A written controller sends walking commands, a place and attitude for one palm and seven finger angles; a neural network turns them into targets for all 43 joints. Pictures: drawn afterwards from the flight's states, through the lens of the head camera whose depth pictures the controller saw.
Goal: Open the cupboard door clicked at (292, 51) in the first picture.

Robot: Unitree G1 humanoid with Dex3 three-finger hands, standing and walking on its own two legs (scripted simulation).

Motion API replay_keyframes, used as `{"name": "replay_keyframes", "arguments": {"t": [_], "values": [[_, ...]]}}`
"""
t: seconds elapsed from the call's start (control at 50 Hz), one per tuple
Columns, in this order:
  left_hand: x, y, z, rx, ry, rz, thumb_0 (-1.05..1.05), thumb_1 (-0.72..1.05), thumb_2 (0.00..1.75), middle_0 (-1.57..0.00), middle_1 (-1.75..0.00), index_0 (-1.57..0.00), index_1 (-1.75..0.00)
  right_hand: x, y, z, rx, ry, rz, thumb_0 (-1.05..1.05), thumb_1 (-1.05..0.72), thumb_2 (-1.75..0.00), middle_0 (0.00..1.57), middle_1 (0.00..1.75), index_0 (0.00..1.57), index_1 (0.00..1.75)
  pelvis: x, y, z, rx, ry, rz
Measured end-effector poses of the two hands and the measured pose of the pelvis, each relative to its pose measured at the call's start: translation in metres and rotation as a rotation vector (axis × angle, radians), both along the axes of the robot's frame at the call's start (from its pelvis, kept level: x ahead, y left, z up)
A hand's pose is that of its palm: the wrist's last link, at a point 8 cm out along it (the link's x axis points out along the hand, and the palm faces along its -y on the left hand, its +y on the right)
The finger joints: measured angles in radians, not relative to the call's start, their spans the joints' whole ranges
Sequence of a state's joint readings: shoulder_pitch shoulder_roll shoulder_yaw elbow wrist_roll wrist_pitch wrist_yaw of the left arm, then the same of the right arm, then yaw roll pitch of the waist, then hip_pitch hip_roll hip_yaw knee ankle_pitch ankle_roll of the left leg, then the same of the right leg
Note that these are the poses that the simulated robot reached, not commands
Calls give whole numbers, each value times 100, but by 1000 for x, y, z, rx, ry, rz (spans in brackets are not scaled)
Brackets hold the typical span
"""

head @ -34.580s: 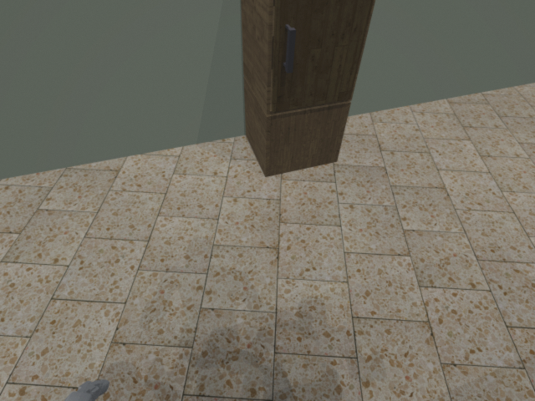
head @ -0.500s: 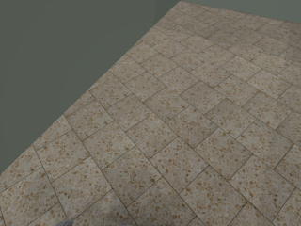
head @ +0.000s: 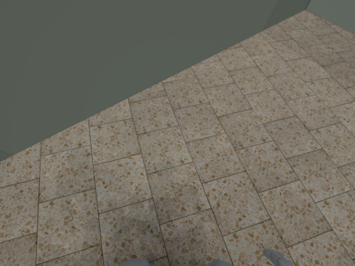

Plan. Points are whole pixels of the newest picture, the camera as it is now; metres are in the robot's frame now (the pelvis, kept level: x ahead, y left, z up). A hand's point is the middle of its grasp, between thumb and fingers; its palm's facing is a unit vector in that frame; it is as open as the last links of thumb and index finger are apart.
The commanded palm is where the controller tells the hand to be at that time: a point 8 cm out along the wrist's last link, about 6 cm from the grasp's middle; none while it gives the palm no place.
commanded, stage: turn to face it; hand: left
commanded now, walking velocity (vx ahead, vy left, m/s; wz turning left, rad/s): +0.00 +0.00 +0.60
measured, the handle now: out of the picture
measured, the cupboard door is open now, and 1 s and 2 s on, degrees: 41 41 41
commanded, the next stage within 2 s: none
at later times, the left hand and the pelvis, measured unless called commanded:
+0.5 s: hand out of the picture +0.07 +0.16 -0.13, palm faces +0.25 -0.93 -0.29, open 7.4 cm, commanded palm none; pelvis +0.02 -0.06 +0.02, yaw +16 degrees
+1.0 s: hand out of the picture -0.01 +0.19 -0.14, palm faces +0.56 -0.77 -0.30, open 7.4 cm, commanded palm none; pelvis +0.03 -0.06 +0.01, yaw +34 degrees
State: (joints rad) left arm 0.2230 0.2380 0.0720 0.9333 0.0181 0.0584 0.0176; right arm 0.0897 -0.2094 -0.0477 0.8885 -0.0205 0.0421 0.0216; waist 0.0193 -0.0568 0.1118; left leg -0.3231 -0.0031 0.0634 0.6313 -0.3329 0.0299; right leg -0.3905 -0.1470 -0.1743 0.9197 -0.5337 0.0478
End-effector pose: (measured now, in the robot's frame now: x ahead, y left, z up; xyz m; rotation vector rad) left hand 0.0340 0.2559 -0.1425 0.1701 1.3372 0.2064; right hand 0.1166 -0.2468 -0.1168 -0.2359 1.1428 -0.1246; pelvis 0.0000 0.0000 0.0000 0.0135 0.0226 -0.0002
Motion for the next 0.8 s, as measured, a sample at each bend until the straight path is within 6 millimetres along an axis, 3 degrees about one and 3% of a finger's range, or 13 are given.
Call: {"name": "replay_keyframes", "arguments": {"t": [0.18, 0.3, 0.36, 0.46, 0.54, 0.62, 0.72, 0.8], "values": [[28, 10, 29, 46, -103, 41, 1, 91, 90, -20, -30, -19, -30, -23, 2, 1, 6, 107, 35, 0, -90, -90, 20, 30, 20, 30, 3, -7, 15, -18, 16, 80], [49, -11, 40, 84, -181, 51, 1, 91, 90, -20, -30, -19, -30, -30, -23, -17, 30, 167, 49, 1, -90, -90, 20, 30, 20, 30, 8, -31, 10, -6, 21, 148], [48, -27, 43, 106, -212, 63, 1, 91, 90, -20, -30, -20, -30, -23, -39, -29, 38, 186, 61, 1, -90, -90, 20, 30, 20, 30, 9, -43, 5, 7, 14, 184], [23, -51, 49, 87, -176, 128, 1, 90, 90, -20, -30, -20, -30, 3, -49, -21, 36, 184, 117, 1, -90, -90, 20, 30, 20, 30, 14, -52, 15, 29, -2, 255], [-1, -64, 45, 58, -147, 201, 1, 90, 90, -20, -30, -20, -30, 31, -44, -11, 30, 162, 186, 1, -91, -90, 19, 30, 19, 30, 19, -57, 20, 43, -6, 313], [-32, -65, 35, 41, -119, 294, 1, 90, 90, -20, -30, -20, -30, 65, -26, -6, 15, 127, 284, 1, -91, -90, 19, 30, 19, 30, 20, -55, 17, 40, -11, 374], [-78, -51, 10, 25, -69, 410, 1, 90, 90, -20, -30, -20, -30, 108, 11, -5, -11, 29, 409, 1, -91, -90, 19, 30, 19, 30, 20, -41, 0, 12, -13, 447], [-101, -39, 3, 39, -19, 476, 1, 90, 90, -20, -30, -20, -30, 121, 30, 0, -25, -13, 477, 0, -90, -90, 19, 30, 20, 30, 18, -39, -2, 15, -10, 490]]}}
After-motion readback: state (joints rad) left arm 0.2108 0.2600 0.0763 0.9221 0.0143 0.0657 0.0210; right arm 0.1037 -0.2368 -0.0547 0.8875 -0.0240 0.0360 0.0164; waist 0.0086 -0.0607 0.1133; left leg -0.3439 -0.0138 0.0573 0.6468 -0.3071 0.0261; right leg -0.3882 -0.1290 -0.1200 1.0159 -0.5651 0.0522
